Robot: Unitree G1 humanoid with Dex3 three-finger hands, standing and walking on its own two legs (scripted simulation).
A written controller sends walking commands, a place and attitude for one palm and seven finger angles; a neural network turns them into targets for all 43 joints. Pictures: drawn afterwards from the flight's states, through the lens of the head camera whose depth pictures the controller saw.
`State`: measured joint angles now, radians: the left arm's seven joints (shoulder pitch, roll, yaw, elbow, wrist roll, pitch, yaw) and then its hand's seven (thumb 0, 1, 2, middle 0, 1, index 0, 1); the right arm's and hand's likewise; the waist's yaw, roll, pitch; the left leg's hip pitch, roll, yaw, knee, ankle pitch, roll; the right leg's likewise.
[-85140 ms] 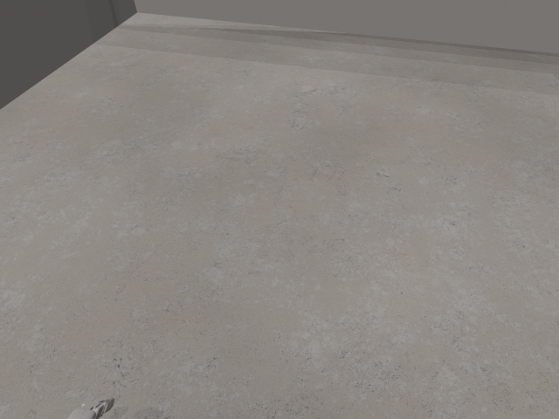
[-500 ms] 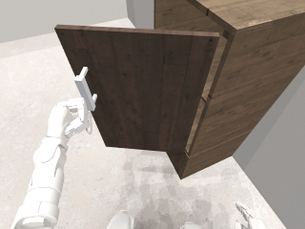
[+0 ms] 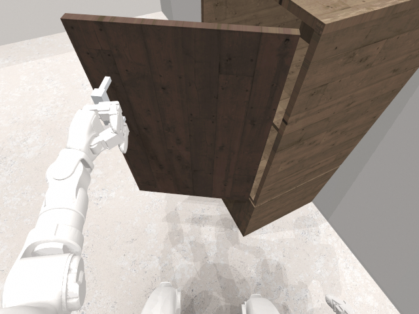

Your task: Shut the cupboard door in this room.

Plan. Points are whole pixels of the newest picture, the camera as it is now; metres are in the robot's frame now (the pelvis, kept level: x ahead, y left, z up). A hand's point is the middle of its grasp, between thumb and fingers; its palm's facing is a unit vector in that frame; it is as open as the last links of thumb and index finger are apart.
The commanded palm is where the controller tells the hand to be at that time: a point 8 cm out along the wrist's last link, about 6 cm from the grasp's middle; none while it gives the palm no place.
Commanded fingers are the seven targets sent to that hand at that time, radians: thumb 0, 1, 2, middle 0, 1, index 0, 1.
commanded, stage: push the door shut along its arc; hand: left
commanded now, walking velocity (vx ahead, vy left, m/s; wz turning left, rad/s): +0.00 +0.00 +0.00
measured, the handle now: (111, 109) +0.50 +0.21 +0.09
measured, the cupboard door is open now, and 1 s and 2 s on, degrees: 58 41 31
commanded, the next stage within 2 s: pull the fist back off the door in 1.40 s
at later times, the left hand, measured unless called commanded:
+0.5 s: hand (136, 115) +0.48 +0.15 +0.09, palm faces -0.25 -0.97 -0.02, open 3.1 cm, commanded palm +0.48 +0.19 +0.09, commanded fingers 0.00 0.90 0.90 -1.30 -1.50 -1.30 -1.50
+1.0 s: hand (165, 95) +0.54 +0.10 +0.09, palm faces -0.37 -0.93 -0.01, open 3.0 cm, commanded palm +0.55 +0.14 +0.09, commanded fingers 0.00 0.90 0.90 -1.30 -1.50 -1.30 -1.50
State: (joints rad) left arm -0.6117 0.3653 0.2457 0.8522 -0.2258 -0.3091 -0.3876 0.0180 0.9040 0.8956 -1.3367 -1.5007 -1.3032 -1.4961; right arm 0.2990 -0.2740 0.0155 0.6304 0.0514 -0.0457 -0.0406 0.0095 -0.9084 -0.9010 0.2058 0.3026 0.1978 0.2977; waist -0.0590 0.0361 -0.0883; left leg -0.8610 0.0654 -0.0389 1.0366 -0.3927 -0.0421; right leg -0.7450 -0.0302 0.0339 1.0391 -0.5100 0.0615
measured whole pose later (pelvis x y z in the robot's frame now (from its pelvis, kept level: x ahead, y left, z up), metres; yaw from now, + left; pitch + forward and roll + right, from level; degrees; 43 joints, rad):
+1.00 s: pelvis -0.01 +0.01 -0.04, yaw -3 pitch +23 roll -3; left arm -1.14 0.55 0.32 1.23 -0.08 -0.23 -0.48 0.01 0.86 0.90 -1.30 -1.50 -1.30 -1.50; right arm 0.34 -0.28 0.03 0.66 0.01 -0.07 -0.02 0.01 -0.91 -0.90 0.21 0.30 0.20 0.30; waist -0.22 0.06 -0.10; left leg -1.17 0.10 -0.05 1.21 -0.44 -0.04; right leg -1.05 0.01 0.05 1.18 -0.53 0.07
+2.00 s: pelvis +0.01 +0.00 -0.01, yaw -2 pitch +22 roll -2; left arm -1.05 0.34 0.37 1.16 0.01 -0.27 0.02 0.02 0.90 0.90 -1.30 -1.50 -1.30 -1.50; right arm 0.46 -0.23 0.00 0.67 -0.05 -0.05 0.06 0.01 -0.91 -0.90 0.21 0.30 0.20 0.30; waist -0.21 0.08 -0.13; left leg -1.07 0.10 -0.04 1.10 -0.41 -0.05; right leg -0.96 0.01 0.05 1.08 -0.51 0.06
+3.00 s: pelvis +0.02 +0.00 +0.03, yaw +0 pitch +5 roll -1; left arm -0.25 0.23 0.13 0.36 -0.20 -0.17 -0.14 0.02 0.90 0.90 -1.29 -1.48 -1.29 -1.48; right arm 0.27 -0.27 0.00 0.59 0.06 -0.02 -0.04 0.01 -0.91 -0.90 0.20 0.30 0.19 0.30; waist -0.04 0.04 -0.08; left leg -0.57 0.07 -0.02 0.84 -0.35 -0.05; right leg -0.46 -0.03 0.04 0.82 -0.45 0.05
